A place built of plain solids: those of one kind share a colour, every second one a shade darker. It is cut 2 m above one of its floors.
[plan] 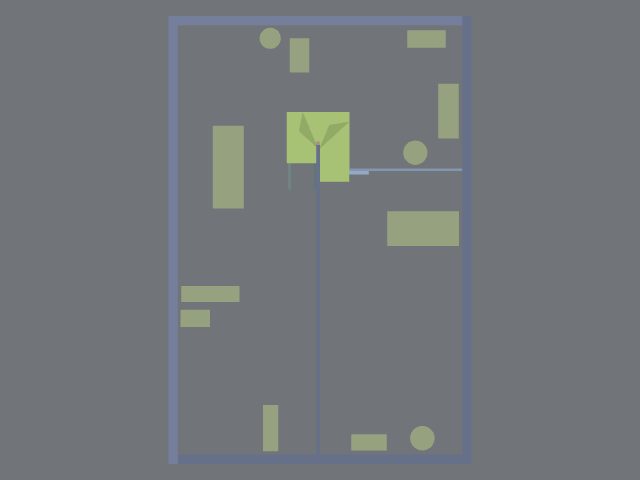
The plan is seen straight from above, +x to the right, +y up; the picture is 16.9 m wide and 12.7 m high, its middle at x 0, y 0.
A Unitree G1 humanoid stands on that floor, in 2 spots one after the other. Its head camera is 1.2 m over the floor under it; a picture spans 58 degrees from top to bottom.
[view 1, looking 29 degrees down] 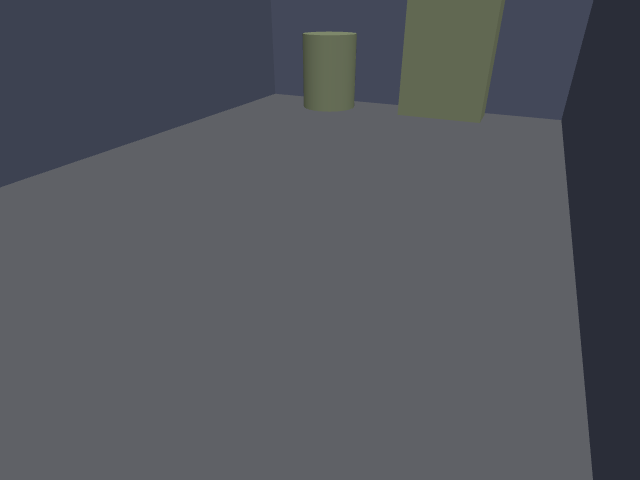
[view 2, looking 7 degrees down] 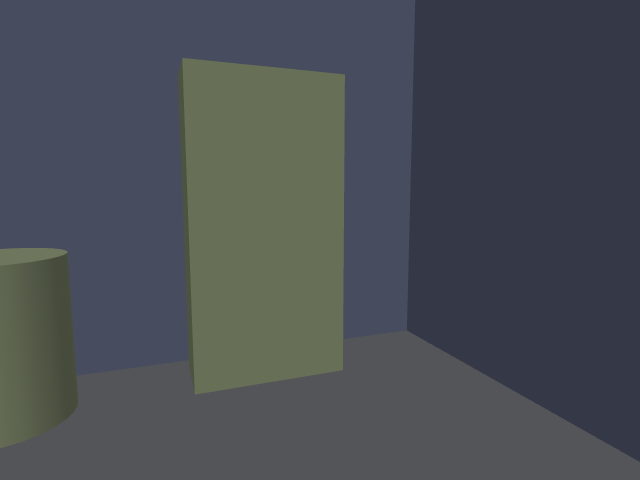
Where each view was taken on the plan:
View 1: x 0.39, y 0.01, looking -65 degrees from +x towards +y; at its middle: ground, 2.48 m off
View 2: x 1.94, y -2.65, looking -111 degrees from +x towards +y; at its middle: piece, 2.69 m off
